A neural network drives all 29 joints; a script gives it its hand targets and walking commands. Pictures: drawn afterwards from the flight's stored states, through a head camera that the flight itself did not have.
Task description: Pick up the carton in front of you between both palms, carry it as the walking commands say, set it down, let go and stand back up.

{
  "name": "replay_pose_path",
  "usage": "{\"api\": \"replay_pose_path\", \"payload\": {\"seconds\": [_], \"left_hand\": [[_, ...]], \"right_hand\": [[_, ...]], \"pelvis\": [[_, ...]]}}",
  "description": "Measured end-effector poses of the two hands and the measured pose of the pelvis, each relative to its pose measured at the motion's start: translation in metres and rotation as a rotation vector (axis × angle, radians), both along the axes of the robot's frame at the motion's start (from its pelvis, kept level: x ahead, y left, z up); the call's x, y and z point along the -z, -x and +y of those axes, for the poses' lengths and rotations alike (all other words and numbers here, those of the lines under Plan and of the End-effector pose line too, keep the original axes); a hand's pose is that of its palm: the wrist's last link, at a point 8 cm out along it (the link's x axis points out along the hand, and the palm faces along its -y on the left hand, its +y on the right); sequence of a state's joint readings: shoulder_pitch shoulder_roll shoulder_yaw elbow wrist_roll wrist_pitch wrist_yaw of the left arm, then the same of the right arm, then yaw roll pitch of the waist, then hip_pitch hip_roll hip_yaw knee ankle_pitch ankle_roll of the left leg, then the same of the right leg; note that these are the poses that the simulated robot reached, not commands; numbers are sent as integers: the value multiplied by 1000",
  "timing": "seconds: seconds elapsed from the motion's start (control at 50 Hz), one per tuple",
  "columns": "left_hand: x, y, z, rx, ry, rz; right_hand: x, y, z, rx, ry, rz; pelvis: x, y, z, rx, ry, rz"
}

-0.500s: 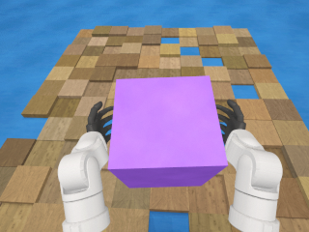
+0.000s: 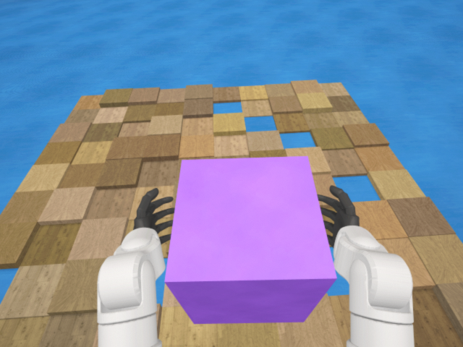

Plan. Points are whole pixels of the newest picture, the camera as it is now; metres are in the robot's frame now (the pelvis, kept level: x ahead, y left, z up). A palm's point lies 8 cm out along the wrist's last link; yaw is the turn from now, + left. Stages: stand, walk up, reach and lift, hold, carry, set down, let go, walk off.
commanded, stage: carry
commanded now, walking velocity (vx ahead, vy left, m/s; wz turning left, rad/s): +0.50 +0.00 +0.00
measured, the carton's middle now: (246, 246) +0.31 -0.02 +0.03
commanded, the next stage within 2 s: none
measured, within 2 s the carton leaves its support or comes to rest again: neither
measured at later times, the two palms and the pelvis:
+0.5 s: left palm (138, 109) +0.65 +0.22 +0.11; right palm (264, 102) +0.64 -0.09 +0.12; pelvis +0.30 +0.07 -0.01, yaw +1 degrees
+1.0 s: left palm (142, 75) +0.91 +0.26 +0.07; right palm (236, 65) +0.95 -0.04 +0.07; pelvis +0.61 +0.07 +0.02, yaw +4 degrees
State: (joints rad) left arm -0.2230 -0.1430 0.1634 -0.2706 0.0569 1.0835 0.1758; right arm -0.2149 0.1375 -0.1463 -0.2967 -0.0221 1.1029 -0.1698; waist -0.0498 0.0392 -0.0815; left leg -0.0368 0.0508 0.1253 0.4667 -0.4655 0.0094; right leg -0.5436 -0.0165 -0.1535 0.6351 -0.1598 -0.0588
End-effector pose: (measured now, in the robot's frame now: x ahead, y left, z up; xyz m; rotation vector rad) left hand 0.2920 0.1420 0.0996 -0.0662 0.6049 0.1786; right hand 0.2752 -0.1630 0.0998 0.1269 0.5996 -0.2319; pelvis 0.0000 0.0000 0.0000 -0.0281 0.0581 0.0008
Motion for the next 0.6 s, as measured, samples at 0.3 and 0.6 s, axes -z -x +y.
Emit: {"api": "replay_pose_path", "payload": {"seconds": [0.3,0.6], "left_hand": [[-21,-203,47,-124,66,-28],[0,-409,85,-65,129,-67]], "right_hand": [[-19,-241,43,-36,18,-18],[-9,-412,86,15,-22,-67]], "pelvis": [[-23,-163,14,-28,-3,42],[10,-353,75,-8,31,50]]}}
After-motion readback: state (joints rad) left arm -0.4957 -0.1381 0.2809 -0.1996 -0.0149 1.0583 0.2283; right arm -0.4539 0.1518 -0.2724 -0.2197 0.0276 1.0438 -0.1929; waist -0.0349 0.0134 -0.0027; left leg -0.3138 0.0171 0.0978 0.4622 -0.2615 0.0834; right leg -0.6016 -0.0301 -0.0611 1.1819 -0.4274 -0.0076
